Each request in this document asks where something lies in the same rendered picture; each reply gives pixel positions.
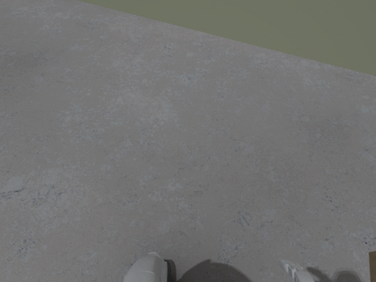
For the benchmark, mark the robot left thigh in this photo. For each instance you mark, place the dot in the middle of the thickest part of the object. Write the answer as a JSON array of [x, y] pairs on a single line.
[[147, 269]]

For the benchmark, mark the right robot hand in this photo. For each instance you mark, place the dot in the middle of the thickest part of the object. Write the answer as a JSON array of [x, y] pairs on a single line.
[[295, 271]]

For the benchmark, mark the left robot shin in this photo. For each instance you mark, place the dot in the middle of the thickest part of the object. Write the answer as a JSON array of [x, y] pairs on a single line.
[[153, 254]]

